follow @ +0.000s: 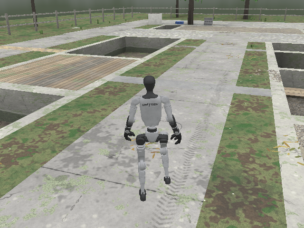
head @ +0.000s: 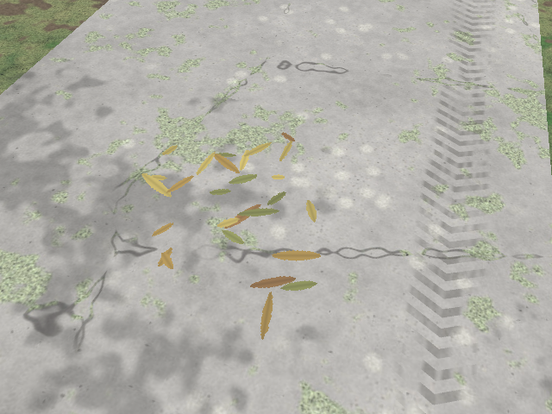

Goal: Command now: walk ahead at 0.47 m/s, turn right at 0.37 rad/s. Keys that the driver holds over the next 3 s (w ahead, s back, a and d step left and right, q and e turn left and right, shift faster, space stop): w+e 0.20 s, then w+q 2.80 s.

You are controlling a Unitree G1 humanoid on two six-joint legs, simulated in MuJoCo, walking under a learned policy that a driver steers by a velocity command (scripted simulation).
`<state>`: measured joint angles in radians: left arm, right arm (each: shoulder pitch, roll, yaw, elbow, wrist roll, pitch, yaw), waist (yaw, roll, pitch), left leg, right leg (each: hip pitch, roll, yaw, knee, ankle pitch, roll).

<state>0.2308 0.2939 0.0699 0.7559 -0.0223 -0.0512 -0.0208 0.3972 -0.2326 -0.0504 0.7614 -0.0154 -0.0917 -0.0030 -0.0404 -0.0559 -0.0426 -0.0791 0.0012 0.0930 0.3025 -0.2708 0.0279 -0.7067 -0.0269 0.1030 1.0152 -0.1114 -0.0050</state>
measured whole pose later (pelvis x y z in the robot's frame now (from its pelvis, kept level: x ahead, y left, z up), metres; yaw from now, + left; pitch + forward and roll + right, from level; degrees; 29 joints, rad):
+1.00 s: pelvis +0.56 -0.02 +0.00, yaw +11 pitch +2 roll +0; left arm 0.13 0.30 0.05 0.73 0.01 -0.10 -0.01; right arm 0.31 -0.28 -0.07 0.69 0.01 -0.05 0.02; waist -0.03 -0.02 0.05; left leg -0.28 -0.11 -0.04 0.41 -0.16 0.10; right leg -0.58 -0.09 0.07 1.10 -0.30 0.02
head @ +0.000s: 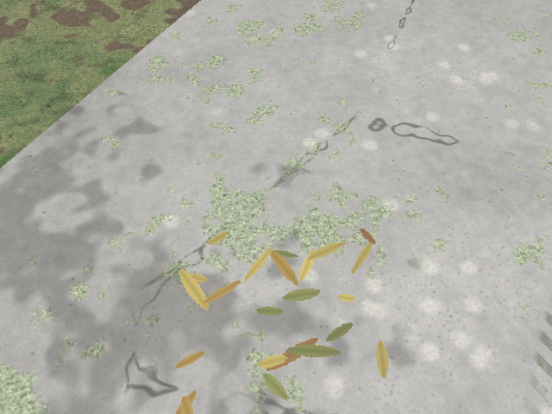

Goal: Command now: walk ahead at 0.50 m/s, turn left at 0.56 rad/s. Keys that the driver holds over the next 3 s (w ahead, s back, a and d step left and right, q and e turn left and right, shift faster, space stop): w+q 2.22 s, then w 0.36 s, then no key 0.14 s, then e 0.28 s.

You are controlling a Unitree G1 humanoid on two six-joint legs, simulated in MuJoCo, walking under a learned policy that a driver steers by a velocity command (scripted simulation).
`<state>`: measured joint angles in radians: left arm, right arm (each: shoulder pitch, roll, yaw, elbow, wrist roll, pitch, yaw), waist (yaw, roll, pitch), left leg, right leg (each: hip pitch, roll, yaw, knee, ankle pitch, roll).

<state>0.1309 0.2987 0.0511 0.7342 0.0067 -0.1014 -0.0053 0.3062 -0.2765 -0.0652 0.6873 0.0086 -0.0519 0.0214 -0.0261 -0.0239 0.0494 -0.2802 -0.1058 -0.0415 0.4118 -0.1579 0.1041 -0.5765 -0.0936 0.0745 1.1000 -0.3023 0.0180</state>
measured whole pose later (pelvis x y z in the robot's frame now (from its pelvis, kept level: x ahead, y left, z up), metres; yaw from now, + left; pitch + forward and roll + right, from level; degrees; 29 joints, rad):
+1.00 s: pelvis +0.50 +0.11 +0.00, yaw +36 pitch +1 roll +0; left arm 0.15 0.32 0.05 0.74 0.00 -0.10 -0.01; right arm 0.29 -0.28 -0.07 0.64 0.01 -0.04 0.02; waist -0.02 -0.03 0.06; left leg -0.28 -0.11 -0.03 0.42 -0.16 0.10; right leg -0.56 -0.10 0.06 1.11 -0.31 0.03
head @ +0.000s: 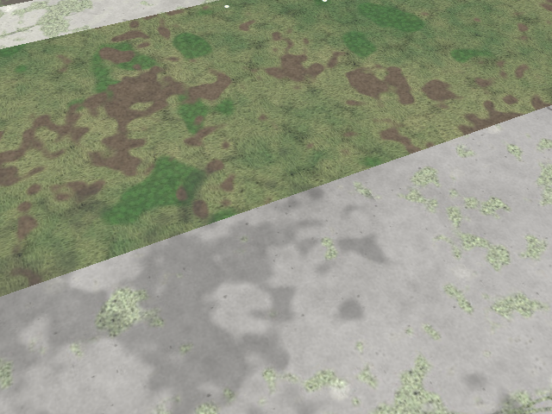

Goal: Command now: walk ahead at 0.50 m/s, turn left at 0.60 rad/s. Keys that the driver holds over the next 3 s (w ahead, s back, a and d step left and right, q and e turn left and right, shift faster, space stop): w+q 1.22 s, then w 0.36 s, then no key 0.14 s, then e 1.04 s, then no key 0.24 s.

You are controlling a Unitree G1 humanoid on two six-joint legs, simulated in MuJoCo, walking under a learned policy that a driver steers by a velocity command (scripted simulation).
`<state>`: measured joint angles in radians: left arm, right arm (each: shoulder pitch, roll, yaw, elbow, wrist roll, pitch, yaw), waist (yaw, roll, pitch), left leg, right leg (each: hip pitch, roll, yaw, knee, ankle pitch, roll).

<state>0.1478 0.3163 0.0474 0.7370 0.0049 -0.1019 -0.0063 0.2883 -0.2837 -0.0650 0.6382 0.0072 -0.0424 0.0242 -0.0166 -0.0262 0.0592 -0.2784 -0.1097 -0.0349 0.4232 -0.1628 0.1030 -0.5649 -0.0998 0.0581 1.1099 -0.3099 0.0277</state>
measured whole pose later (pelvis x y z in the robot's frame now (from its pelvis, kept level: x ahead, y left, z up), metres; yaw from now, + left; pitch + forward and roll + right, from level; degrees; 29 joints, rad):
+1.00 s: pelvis +0.50 +0.12 +0.00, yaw +36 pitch +1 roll -1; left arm 0.15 0.32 0.05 0.73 0.00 -0.10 -0.01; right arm 0.29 -0.29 -0.07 0.65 0.01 -0.04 0.02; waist -0.02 -0.03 0.06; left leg -0.27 -0.10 -0.04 0.42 -0.16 0.10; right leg -0.55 -0.10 0.05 1.10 -0.31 0.02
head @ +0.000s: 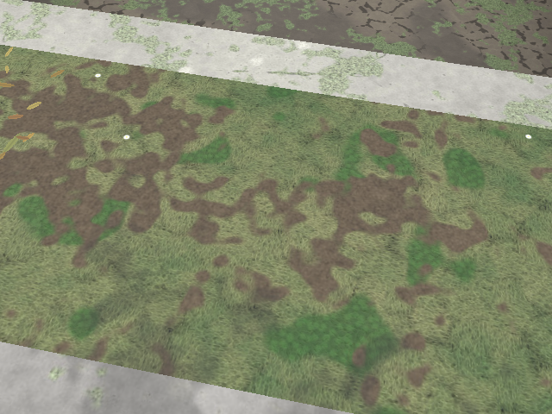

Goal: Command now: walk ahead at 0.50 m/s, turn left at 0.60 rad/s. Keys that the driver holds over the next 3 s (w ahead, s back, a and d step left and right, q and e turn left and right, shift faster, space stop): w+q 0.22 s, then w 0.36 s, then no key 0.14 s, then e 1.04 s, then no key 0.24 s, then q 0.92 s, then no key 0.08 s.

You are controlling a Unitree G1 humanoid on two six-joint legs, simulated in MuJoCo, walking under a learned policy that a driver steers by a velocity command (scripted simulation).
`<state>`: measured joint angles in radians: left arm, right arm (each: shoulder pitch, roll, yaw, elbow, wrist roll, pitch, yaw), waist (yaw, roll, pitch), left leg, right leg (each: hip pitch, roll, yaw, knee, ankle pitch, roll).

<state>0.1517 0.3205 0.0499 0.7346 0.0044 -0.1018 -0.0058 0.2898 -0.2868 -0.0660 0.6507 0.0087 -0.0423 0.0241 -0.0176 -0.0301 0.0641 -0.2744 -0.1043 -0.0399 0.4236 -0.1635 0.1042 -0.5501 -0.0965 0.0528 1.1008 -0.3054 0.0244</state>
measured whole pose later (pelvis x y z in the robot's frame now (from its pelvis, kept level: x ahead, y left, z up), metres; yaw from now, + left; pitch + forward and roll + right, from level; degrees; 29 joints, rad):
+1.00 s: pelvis +0.47 +0.05 +0.00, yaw +8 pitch +1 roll +0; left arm 0.24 0.31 0.06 0.79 -0.01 0.04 0.04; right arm 0.10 -0.24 -0.04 0.75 -0.03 -0.03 0.00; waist 0.02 -0.04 0.05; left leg -0.34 0.01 0.09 0.43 -0.11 0.04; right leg -0.52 -0.06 0.02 1.03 -0.45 0.08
